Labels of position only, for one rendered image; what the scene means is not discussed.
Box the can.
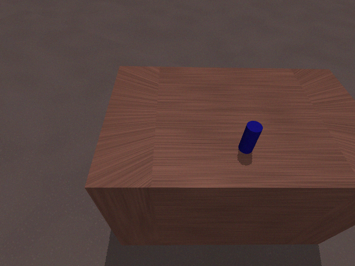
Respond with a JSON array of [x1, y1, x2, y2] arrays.
[[239, 121, 263, 154]]

